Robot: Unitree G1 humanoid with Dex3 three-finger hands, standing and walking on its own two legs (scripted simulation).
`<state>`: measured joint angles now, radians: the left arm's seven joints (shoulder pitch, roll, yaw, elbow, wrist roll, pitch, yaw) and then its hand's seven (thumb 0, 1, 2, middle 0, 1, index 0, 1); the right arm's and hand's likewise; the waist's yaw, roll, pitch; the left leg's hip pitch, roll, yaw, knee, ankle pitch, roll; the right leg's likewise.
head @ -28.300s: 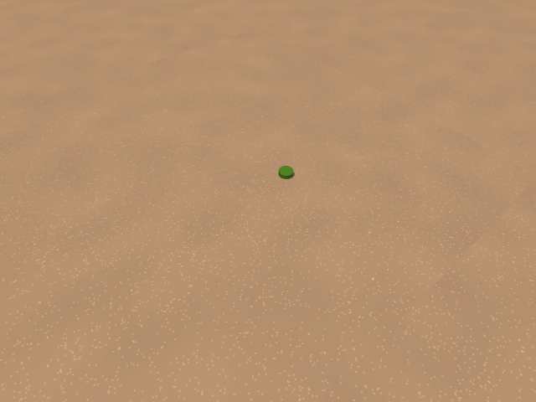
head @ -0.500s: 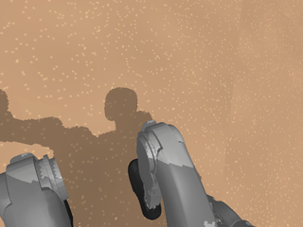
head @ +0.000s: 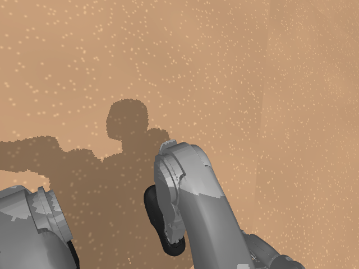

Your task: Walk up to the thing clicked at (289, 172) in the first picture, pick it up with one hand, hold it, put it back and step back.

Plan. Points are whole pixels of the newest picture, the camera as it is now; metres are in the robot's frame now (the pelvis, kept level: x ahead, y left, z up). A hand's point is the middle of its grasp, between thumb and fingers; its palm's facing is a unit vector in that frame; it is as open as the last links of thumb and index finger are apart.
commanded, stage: rest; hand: left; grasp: from above
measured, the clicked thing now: out of the picture +0.42 +0.33 -0.28
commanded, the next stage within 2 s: open in 0.08 s
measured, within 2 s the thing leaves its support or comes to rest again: neither
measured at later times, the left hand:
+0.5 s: hand out of the picture +0.41 +0.32 -0.25, palm faces -0.45 -0.16 -0.88, open 11.1 cm
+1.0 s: hand out of the picture +0.41 +0.33 -0.25, palm faces -0.45 -0.17 -0.88, open 13.9 cm
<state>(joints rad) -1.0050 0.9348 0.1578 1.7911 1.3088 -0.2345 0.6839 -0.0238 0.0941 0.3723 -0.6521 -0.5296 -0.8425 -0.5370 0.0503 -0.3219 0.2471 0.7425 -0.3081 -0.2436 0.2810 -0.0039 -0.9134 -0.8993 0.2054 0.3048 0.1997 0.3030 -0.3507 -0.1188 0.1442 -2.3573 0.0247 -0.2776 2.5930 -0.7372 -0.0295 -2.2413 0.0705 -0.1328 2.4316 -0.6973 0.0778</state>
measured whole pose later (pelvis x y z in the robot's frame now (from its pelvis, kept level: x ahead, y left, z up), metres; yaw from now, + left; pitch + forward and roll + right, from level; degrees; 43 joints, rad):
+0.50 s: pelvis +0.00 +0.00 +0.00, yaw -1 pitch +26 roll -14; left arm -1.01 0.96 0.13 1.80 1.30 -0.24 0.70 -0.01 -0.05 0.56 -0.52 -0.72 -0.51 -0.66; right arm 0.04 -0.33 0.28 0.73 -0.31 -0.25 0.29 0.00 -0.91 -0.90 0.21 0.31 0.20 0.30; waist -0.36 -0.14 0.16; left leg -2.35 0.03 -0.29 2.59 -0.73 -0.03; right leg -2.23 0.07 -0.14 2.41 -0.68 0.08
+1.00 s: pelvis +0.00 +0.00 +0.00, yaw -1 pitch +27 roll -14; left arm -1.01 0.98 0.13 1.77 1.28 -0.23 0.66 0.00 -0.46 0.92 -0.11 -1.02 -0.11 -1.00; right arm 0.04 -0.34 0.28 0.72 -0.31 -0.27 0.30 0.00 -0.90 -0.90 0.21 0.31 0.20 0.30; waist -0.35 -0.14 0.17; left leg -2.35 0.02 -0.30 2.59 -0.74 -0.03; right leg -2.22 0.07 -0.15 2.41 -0.69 0.08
